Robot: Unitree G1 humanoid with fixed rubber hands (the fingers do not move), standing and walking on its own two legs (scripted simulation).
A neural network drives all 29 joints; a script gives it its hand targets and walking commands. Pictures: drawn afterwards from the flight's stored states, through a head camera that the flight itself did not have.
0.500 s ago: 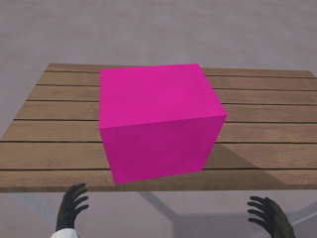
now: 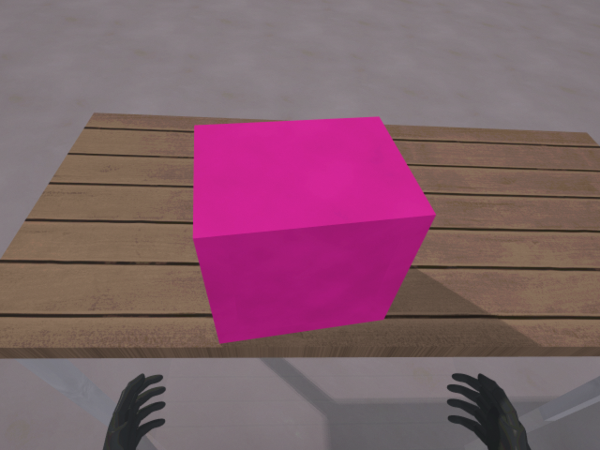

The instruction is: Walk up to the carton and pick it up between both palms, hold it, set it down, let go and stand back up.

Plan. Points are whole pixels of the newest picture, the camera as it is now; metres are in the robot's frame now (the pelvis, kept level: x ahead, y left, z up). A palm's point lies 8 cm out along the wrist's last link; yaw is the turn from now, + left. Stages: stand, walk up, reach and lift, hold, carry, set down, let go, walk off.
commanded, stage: set down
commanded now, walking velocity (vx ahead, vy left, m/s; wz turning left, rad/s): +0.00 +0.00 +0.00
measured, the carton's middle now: (298, 231) +0.44 +0.04 +0.02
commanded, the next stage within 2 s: let go in 1.20 s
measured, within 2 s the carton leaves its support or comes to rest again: neither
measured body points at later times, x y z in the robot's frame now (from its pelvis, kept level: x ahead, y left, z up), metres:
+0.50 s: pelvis +0.01 +0.00 +0.00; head +0.02 +0.02 +0.45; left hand +0.16 +0.25 -0.07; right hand +0.18 -0.23 -0.06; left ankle +0.02 +0.12 -0.74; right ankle -0.02 -0.10 -0.74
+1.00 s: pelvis +0.01 +0.00 +0.00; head +0.05 +0.02 +0.45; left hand +0.16 +0.25 -0.09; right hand +0.18 -0.20 -0.08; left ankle +0.02 +0.12 -0.74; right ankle -0.02 -0.10 -0.74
